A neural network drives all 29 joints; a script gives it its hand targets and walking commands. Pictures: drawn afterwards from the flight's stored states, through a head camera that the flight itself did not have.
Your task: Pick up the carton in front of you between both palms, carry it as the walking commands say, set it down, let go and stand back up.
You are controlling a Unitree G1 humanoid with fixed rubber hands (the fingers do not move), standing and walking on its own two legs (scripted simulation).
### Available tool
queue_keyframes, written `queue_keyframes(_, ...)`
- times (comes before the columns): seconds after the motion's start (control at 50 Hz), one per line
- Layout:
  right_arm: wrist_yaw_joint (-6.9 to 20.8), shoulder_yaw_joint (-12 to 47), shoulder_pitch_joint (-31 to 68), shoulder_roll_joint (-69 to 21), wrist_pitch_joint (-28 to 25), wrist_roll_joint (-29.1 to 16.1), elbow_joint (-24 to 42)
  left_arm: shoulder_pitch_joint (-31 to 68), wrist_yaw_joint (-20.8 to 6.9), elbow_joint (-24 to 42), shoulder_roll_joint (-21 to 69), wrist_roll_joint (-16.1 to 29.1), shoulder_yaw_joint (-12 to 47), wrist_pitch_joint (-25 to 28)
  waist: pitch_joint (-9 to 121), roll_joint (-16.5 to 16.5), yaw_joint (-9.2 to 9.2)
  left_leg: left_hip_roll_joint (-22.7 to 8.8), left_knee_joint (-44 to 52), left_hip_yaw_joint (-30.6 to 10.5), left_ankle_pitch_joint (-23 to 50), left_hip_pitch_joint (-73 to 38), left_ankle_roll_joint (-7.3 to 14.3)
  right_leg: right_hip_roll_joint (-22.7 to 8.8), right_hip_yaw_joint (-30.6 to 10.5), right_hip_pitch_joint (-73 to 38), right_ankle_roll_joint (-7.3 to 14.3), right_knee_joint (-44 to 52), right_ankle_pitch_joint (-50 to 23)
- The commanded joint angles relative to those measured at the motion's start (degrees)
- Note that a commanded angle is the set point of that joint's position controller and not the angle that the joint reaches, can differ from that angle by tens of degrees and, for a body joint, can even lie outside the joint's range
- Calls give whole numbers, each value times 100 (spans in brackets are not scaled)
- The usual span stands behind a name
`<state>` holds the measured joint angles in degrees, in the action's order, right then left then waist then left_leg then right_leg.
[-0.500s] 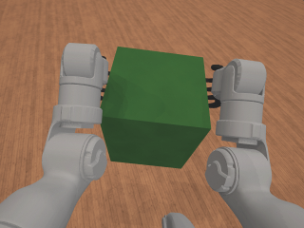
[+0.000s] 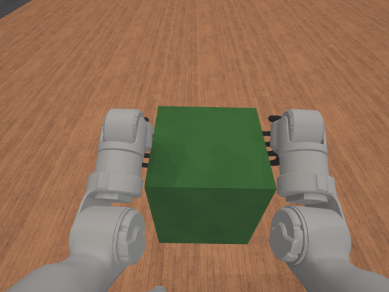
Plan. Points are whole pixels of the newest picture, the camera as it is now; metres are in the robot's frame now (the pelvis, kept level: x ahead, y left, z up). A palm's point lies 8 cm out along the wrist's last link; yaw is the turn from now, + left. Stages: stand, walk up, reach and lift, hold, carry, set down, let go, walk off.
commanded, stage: carry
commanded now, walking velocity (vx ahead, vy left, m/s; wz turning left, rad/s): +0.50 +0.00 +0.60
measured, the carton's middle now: (205, 178) +0.37 +0.01 +0.04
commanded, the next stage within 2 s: none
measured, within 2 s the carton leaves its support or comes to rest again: neither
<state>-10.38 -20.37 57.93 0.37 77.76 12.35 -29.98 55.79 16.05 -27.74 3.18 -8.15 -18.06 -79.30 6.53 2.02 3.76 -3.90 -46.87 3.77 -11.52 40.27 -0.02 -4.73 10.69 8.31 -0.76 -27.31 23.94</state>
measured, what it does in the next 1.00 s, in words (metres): walks ahead: left foot, then right foot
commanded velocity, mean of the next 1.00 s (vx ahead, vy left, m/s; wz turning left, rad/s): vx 0.50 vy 0.00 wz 0.02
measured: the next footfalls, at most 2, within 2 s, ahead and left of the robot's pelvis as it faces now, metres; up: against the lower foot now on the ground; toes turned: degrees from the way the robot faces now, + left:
left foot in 0.10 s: +0.24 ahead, +0.14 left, +0.00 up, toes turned +10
right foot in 0.48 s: +0.49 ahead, -0.08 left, +0.00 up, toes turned -2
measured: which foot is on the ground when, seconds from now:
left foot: up 0.00-0.08, down 0.10-0.52, up 0.54-0.88, down 0.90-1.00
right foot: down 0.00-0.12, up 0.14-0.46, down 0.48-0.94, up 0.96-1.00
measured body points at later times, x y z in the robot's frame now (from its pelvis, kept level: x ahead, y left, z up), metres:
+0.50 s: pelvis +0.33 +0.02 +0.00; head +0.35 +0.02 +0.45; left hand +0.62 +0.21 +0.09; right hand +0.67 -0.07 +0.10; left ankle +0.20 +0.13 -0.73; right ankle +0.45 -0.07 -0.74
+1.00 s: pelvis +0.61 +0.11 -0.01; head +0.56 +0.12 +0.44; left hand +0.89 +0.29 +0.06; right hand +0.92 +0.00 +0.08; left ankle +0.67 +0.19 -0.73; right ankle +0.48 -0.03 -0.68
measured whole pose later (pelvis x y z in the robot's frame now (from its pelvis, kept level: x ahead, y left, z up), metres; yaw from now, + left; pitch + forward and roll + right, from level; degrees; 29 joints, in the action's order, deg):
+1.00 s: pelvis +0.61 +0.11 -0.01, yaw +3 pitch +3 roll -1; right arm -15.0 -7.8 21.6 -10.7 67.7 9.4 -4.8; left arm 19.1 11.4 -2.5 5.5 -8.1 -8.4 -72.0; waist 11.4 0.0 0.0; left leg -3.6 -34.3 11.9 -12.2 25.4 4.2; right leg -4.3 4.2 14.6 -2.3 -53.1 29.7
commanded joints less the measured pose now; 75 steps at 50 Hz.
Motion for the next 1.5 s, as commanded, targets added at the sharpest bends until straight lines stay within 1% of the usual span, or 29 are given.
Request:
queue_keyframes(0.0, 1742, 2075, 3825, -7134, -399, -3059, 732, 4105, -2534, 660, 6530, 2534, 1558, 652, 1990, -1255, -351, 662, 1905, 971, 1109, -1955, 91, -1086, 214, -1269, 120, -543, -5929)
queue_keyframes(0.02, 1720, 2304, 3647, -7222, -426, -3144, 776, 4093, -2501, 944, 6449, 2499, 1600, 669, 2313, -1175, -444, 895, 2174, 1065, 1272, -2840, 231, -882, 418, -1065, -85, -1430, -6195)
queue_keyframes(0.04, 1703, 2556, 3681, -7270, -482, -3237, 1084, 3980, -2454, 985, 6306, 2412, 1622, 639, 2630, -937, -601, 325, 1988, 104, 1905, -4398, 706, -722, 281, 247, -331, -2616, -5413)
queue_keyframes(0.06, 1655, 2694, 3623, -7083, -527, -3314, 1191, 3678, -2436, 1016, 6346, 2412, 1717, 599, 3137, 725, -523, -1195, 1658, -2406, 3763, -6064, 1443, -92, 85, 2205, -566, -4157, -1787)
queue_keyframes(0.08, 1604, 2735, 3368, -7079, -564, -3237, 1135, 3420, -2442, 984, 6360, 2442, 1883, 579, 3703, 977, -482, -1638, 1757, -3772, 4379, -7129, 2080, 497, -546, 3290, -521, -5115, 807)
queue_keyframes(0.1, 1592, 2921, 3144, -7213, -589, -3236, 1371, 2981, -2450, 911, 6287, 2349, 1982, 580, 3621, 298, -528, -1627, 1824, -3464, 4417, -7034, 1932, 192, -1116, 3598, -344, -5316, 743)
queue_keyframes(0.14, 1572, 3058, 2802, -7517, -638, -3127, 2029, 3129, -2498, 1855, 6369, 2433, 2379, 668, 3109, -370, -594, -1431, 2129, -2443, 3981, -6146, 1497, -158, -1240, 3546, -209, -4335, 155)
queue_keyframes(0.18, 1595, 3188, 2338, -7653, -579, -3043, 2329, 2953, -2488, 2464, 6680, 2491, 2793, 697, 2992, -109, -579, -1273, 2520, -1741, 3247, -5554, 1166, -263, -1170, 3152, -210, -3429, 98)
queue_keyframes(0.28, 1637, 3479, 420, -7415, -585, -2561, 3373, 1787, -2384, 3787, 7023, 2701, 3729, 824, 2977, 1051, -552, -1091, 2597, -825, 3406, -5528, 997, 35, -649, 2452, -170, -1119, -373)
queue_keyframes(0.38, 1746, 4476, -687, -7197, -685, -2398, 4207, 71, -2384, 4166, 6689, 2260, 4381, 880, 2495, 794, -543, -492, 2178, 254, 2928, -4807, 416, 338, 104, 894, -78, 787, -2456)
queue_keyframes(0.42, 1850, 4757, -1161, -7249, -682, -2495, 3992, -511, -2480, 4023, 6491, 2249, 4597, 828, 2483, 248, -414, -336, 1539, 265, 2058, -3557, 84, -75, -300, -706, 210, 540, -2526)
queue_keyframes(0.46, 1936, 4960, -1316, -7130, -614, -2618, 3889, -1010, -2554, 3851, 6306, 2248, 4510, 772, 2703, -1230, -243, 289, 218, 193, 28, -1429, -130, -1182, -2202, -2541, 929, 357, -2537)
queue_keyframes(0.48, 1968, 5023, -1259, -7056, -561, -2679, 3836, -1000, -2598, 3810, 6260, 2329, 4529, 748, 2495, -1804, -181, 425, -440, 19, -1975, -267, -40, -1719, -3002, -3108, 1301, 643, -2695)
queue_keyframes(0.54, 2047, 5213, -773, -7023, -478, -3059, 3607, -579, -2677, 3740, 6295, 2424, 4632, 714, 1680, -1017, -234, 25, -378, -270, -2050, 186, 19, -1809, -2794, -2179, 1265, 1072, -2264)
queue_keyframes(0.64, 2104, 4872, -1157, -7053, -525, -2957, 2680, -364, -2697, 3343, 6161, 2527, 4534, 719, 1258, -1006, -248, 34, 869, 194, -625, -1003, -64, -1315, -1461, -572, 758, 1604, -1513)
queue_keyframes(0.74, 2016, 4917, -576, -7283, -672, -3005, 3224, 305, -2785, 3758, 6352, 2891, 4705, 822, 905, -993, -249, 15, 1518, 483, 660, -1476, -113, -1113, -846, -90, 592, 1867, -490)
queue_keyframes(0.84, 2041, 4751, -993, -7053, -613, -3034, 2736, -75, -2715, 3245, 6225, 2696, 4587, 718, 1030, -352, -420, 4, 1708, 592, -79, -3074, 3, -601, -298, 641, 355, 224, -564)
queue_keyframes(0.86, 2058, 4586, -1173, -6960, -623, -2931, 2434, -133, -2700, 3061, 6178, 2651, 4561, 703, 1169, 296, -525, -456, 2108, -88, -307, -3684, 162, -203, 87, 1096, 95, -852, -880)
queue_keyframes(0.88, 2073, 4397, -1459, -6737, -657, -2797, 2115, -302, -2694, 2848, 6166, 2562, 4563, 697, 1395, 1726, -529, -1536, 2920, -2376, -740, -4536, 656, 396, 13, 2299, -222, -2370, 73)
queue_keyframes(0.9, 2094, 4359, -1572, -6890, -697, -2743, 2004, -387, -2720, 2612, 6316, 2619, 4611, 739, 1406, 1823, -488, -1961, 3258, -3278, -223, -5026, 1015, 447, -441, 3250, -168, -3322, 899)
queue_keyframes(0.94, 2169, 4591, -1330, -7208, -871, -2815, 2411, -15, -2781, 2868, 6685, 2754, 4727, 883, 1338, 928, -502, -1915, 3213, -2910, 698, -4821, 1090, 44, -718, 3393, -24, -3806, 688)
queue_keyframes(1.0, 2202, 4612, -749, -7602, -989, -3131, 3156, 355, -2725, 3419, 7049, 2929, 4705, 1079, 1712, 346, -488, -1560, 3492, -1785, 538, -4340, 674, -166, -912, 2972, 11, -3188, -321)
queue_keyframes(1.1, 2183, 4802, -704, -7528, -1001, -3459, 3878, -374, -2426, 3908, 6931, 2612, 4632, 1235, 1931, 452, -499, -1315, 3592, -849, 980, -4936, 629, -136, -705, 3152, 62, -2487, -1162)
queue_keyframes(1.26, 2138, 4761, -1760, -6892, -752, -2998, 3433, -665, -2389, 4148, 6454, 2529, 4959, 1056, 1071, 657, -529, -988, 3337, -28, 2979, -5108, 708, 90, -78, 3054, 142, -680, -2031)
queue_keyframes(1.36, 2105, 4857, -1716, -6871, -665, -2832, 3174, -779, -2581, 3606, 6257, 2582, 4816, 898, 1113, 684, -430, -706, 1956, 637, 4459, -4601, 357, 556, 606, 998, 312, 397, -2004)
queue_keyframes(1.38, 2112, 4951, -1629, -6935, -692, -2891, 3263, -696, -2616, 3695, 6283, 2627, 4827, 900, 1591, 523, -307, -572, 977, 786, 4040, -3526, 87, 358, 259, -588, 510, 99, -1809)
queue_keyframes(1.42, 2133, 5036, -1336, -7053, -689, -2949, 3266, -707, -2679, 3402, 6245, 2584, 4745, 947, 2155, -2041, -171, 656, -2065, 514, -1323, -32, -170, -1887, -3714, -3026, 1758, 806, -2626)
queue_keyframes(1.44, 2124, 5026, -1187, -7061, -760, -2968, 3357, -705, -2704, 3439, 6456, 2635, 4752, 974, 1996, -1466, -184, 323, -2715, -216, -1586, 409, -1, -1938, -3676, -2865, 1782, 910, -3349)
queue_keyframes(1.48, 2123, 5139, -1149, -7392, -869, -3082, 3422, -577, -2691, 3593, 6710, 2681, 4830, 1065, 1783, -372, -223, -172, -2368, -530, -1223, 316, 106, -1721, -2706, -2160, 1342, 878, -3807)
